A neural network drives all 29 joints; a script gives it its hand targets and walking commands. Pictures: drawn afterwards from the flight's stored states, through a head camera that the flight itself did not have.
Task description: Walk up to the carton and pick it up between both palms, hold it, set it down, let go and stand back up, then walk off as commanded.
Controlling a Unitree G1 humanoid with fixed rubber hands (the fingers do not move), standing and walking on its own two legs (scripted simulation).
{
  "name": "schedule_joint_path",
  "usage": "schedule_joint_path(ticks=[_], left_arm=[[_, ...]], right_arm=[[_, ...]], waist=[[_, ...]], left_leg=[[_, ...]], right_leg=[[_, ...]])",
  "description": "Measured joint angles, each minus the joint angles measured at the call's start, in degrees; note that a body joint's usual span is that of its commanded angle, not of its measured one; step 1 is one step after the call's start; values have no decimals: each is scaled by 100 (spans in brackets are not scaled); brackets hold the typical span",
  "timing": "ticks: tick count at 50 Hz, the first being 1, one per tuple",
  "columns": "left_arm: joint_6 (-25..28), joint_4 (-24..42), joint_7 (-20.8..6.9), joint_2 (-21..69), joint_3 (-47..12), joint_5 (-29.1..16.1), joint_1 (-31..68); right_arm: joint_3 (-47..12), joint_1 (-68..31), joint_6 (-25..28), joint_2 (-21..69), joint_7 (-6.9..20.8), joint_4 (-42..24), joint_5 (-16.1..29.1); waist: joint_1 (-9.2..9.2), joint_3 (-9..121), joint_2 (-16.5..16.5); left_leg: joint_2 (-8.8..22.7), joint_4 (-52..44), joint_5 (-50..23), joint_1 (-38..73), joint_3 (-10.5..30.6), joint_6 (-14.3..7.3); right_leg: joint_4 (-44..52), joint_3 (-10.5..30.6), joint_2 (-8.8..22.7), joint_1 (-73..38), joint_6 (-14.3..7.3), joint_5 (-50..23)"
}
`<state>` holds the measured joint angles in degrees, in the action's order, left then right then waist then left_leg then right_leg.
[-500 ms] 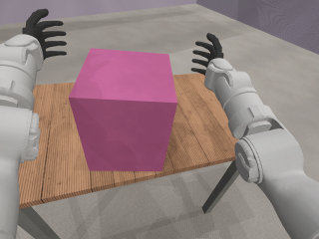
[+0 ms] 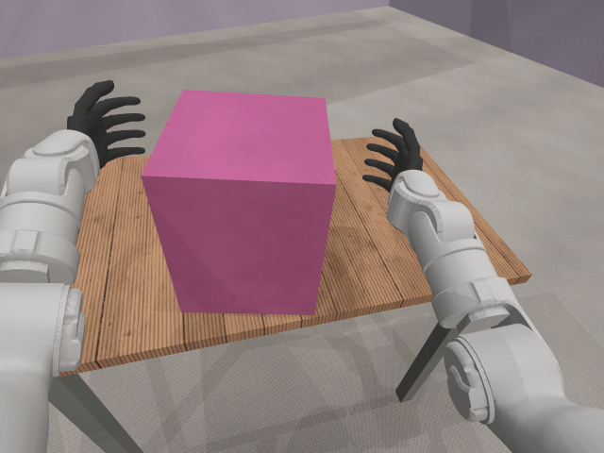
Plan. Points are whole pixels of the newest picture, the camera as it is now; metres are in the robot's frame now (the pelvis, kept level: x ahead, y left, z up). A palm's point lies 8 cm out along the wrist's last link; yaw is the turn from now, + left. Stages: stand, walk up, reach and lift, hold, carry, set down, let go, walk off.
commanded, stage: set down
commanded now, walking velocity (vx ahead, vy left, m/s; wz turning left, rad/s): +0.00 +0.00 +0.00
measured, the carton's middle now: (251, 207) +0.47 +0.03 +0.07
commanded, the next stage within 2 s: none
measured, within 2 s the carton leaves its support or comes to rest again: neither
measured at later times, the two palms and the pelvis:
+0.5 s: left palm (54, 222) +0.37 +0.26 +0.16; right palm (402, 237) +0.33 -0.15 +0.14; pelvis +0.00 +0.02 +0.00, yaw +0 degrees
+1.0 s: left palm (55, 296) +0.31 +0.26 +0.10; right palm (416, 288) +0.28 -0.17 +0.10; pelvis +0.03 +0.00 +0.00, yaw -1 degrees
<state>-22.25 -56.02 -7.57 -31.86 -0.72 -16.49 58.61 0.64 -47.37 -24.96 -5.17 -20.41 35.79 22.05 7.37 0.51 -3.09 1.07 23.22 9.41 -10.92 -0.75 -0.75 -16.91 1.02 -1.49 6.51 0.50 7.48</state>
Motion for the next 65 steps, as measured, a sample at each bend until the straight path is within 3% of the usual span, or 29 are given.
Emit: schedule_joint_path(ticks=[13, 23, 28, 43, 53, 65], left_arm=[[-432, 1391, -120, 88, 295, 138, -1117], [-483, 2785, -114, 334, 493, 279, -2382], [-424, 3105, -36, 382, 460, 210, -2803], [-462, 4767, -105, 562, 724, 238, -4442], [-92, 5575, -135, 619, 743, 147, -5578], [755, 5946, -188, 532, 626, -3, -6610]], right_arm=[[317, 916, -261, 139, -95, -842, -229], [391, 2082, -201, 212, 52, -1856, -420], [550, 2515, -237, 292, 125, -2299, -632], [186, 4268, -227, 329, 82, -3969, -648], [-55, 5470, 27, 425, 105, -4820, -802], [-329, 6628, 616, 483, 170, -5296, -1048]], waist=[[-296, -148, -48], [-487, -320, 9], [-560, -388, 42], [-833, -414, 55], [-999, -475, 82], [-1133, -587, 100]], left_leg=[[-45, 86, 114, 405, -20, -46], [-95, 64, 142, 596, -82, -89], [-122, 112, 172, 542, -95, -108], [-39, -68, 272, 855, -163, -35], [-14, -110, 335, 962, -155, 10], [-32, -67, 376, 872, -136, 6]], right_leg=[[-42, 15, 47, -425, 45, 90], [-38, 72, 102, -594, 93, 112], [-185, 81, 127, -493, 89, 194], [10, 156, 51, -776, 39, 251], [21, 148, 26, -868, 5, 334], [-76, 126, 42, -763, 6, 414]])
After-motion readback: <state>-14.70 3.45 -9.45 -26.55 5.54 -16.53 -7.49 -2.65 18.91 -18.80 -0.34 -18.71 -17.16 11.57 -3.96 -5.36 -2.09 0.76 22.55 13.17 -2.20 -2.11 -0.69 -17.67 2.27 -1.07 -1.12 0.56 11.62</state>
